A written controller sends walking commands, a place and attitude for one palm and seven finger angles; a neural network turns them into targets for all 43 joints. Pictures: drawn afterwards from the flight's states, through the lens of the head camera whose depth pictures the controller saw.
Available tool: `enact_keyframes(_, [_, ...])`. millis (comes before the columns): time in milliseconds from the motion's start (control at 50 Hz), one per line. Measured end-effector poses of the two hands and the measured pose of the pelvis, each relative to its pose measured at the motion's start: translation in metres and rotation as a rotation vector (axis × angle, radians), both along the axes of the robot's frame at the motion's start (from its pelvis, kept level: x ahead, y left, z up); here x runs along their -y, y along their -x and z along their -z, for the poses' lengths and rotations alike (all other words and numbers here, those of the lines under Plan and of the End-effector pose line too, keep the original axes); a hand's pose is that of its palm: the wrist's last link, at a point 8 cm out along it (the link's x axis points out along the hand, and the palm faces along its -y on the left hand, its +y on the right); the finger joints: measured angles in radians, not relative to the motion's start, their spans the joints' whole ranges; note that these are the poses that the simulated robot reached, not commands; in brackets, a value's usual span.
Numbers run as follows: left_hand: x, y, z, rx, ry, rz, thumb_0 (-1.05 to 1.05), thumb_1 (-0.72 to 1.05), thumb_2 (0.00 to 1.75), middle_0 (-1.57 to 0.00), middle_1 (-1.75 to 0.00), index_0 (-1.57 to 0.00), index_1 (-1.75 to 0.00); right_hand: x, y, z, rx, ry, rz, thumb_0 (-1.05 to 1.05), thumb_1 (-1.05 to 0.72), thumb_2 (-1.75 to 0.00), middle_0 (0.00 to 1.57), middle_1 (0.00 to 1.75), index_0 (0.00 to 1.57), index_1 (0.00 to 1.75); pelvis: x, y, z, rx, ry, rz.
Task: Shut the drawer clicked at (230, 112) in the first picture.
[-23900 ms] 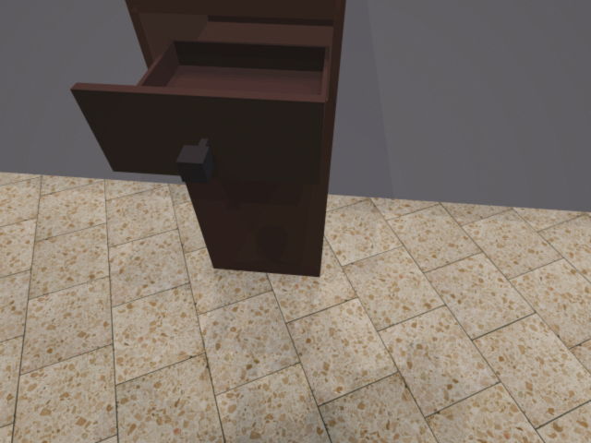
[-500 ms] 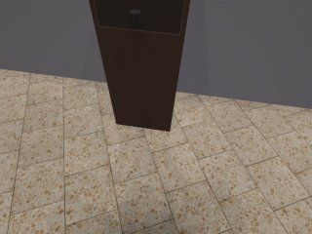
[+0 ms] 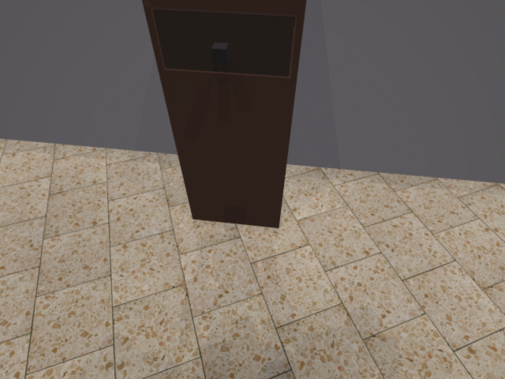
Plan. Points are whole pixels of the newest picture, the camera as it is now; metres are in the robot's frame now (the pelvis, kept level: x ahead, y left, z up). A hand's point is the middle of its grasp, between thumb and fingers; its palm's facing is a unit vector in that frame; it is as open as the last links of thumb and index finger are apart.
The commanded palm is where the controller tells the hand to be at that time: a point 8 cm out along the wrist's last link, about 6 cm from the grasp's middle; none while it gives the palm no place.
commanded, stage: let the arm hang, fingers relaxed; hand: left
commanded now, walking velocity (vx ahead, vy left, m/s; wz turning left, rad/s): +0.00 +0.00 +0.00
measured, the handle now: (221, 50) +0.91 +0.14 +0.11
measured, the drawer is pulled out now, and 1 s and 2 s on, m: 0.00 0.00 0.00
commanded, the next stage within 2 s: look to check the result in 0.24 s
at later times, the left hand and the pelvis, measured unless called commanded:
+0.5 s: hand out of the picture -0.01 +0.16 -0.18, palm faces +0.03 -0.98 -0.19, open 7.4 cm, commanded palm none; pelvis +0.01 +0.00 +0.00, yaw +0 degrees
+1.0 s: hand out of the picture +0.04 +0.17 -0.17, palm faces +0.02 -0.97 -0.22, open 7.4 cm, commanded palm none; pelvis +0.02 -0.02 +0.00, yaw +0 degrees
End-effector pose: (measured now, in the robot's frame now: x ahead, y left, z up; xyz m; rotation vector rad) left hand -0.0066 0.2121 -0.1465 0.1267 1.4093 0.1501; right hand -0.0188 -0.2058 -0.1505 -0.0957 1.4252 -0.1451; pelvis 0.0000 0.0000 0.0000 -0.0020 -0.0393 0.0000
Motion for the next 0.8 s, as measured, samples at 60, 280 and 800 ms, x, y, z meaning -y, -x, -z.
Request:
enact_keyframes(60, [0.001,0.002,0.001,-0.009,0.005,-0.001,0.01,0.91,0.9,-0.21,-0.32,-0.21,-0.32,-0.003,0.006,0.0,-0.014,-0.002,0.008,0.0,-0.91,-0.9,0.2,0.3,0.2,0.3,-0.001,0.0,0.0,-0.001,-0.001,0.0])
enact_keyframes(280, [0.001,0.01,0.0,-0.048,-0.001,-0.012,0.0,0.91,0.9,-0.2,-0.3,-0.2,-0.3,-0.004,0.017,0.0,-0.056,-0.005,0.024,0.0,-0.91,-0.9,0.19,0.3,0.2,0.3,-0.001,-0.003,0.0,-0.009,-0.003,0.001])
enact_keyframes(800, [0.006,-0.025,-0.003,0.008,-0.022,0.008,0.0,0.91,0.9,-0.2,-0.3,-0.2,-0.3,0.027,-0.024,-0.002,0.008,0.03,0.006,0.0,-0.91,-0.9,0.19,0.3,0.2,0.3,0.013,-0.016,-0.001,-0.009,-0.003,0.004])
